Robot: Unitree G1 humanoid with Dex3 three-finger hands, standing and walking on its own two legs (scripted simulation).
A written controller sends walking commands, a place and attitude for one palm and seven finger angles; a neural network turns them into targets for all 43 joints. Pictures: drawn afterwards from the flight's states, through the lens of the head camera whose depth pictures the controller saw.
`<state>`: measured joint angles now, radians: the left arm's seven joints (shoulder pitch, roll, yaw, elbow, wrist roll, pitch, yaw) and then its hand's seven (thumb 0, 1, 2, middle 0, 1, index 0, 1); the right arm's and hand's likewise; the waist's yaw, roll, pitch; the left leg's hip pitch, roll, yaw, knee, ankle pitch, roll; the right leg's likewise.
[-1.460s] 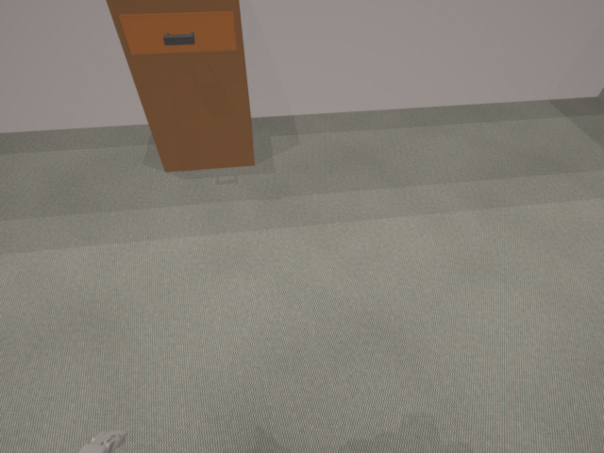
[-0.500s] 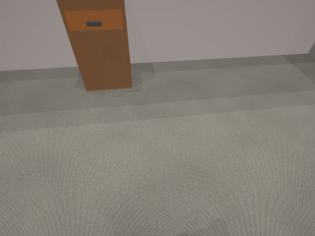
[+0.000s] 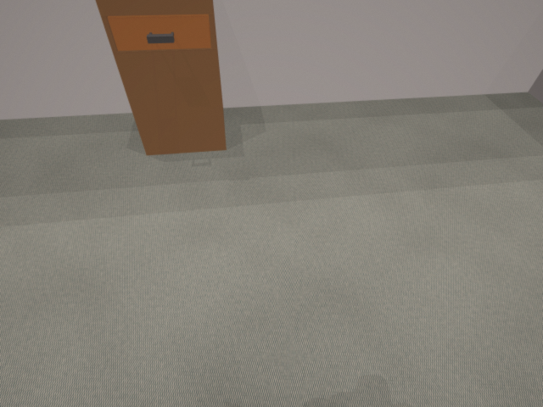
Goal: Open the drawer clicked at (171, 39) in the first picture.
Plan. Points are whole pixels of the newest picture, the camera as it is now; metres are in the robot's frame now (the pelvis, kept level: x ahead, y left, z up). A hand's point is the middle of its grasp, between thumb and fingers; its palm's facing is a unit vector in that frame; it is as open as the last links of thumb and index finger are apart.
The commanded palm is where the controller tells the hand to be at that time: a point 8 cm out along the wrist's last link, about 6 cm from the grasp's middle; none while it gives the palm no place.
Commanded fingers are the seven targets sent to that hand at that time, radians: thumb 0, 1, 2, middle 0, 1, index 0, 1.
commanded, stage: walk to a spot facing it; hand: left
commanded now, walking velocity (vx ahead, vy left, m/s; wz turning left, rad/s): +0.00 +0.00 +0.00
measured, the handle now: (161, 36) +1.54 +0.57 -0.10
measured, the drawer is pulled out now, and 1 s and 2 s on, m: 0.00 0.00 0.00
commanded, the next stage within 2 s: take the last steps up to it in 1.72 s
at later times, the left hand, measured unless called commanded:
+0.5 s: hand out of the picture +0.02 +0.24 -0.20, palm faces +0.10 -0.98 -0.16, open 7.4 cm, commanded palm none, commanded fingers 0.00 0.90 0.90 -0.20 -0.30 -0.20 -0.30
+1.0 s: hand (170, 279) +0.40 +0.25 -0.18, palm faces +0.20 -0.97 -0.16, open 7.4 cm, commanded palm none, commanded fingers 0.00 0.90 0.90 -0.20 -0.30 -0.20 -0.30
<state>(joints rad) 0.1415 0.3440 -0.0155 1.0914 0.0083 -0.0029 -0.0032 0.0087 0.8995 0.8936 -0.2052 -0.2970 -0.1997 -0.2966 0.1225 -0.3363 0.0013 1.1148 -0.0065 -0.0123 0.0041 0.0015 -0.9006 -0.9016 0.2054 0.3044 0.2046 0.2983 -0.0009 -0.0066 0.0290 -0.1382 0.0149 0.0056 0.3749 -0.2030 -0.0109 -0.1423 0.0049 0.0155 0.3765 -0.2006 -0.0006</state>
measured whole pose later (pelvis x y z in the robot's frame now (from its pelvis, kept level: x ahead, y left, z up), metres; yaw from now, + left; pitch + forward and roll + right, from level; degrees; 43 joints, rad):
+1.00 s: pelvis +0.31 +0.06 -0.03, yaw +13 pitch -1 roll -1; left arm 0.09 0.15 0.04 0.98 0.02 -0.09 -0.01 0.01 0.90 0.89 -0.20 -0.30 -0.20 -0.30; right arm 0.45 -0.12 -0.04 1.18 0.00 -0.05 -0.01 0.00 -0.90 -0.90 0.20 0.30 0.20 0.30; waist -0.04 0.03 0.08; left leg -0.19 0.01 -0.02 1.15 -0.46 0.05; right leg -0.39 -0.04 -0.18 0.67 -0.25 -0.06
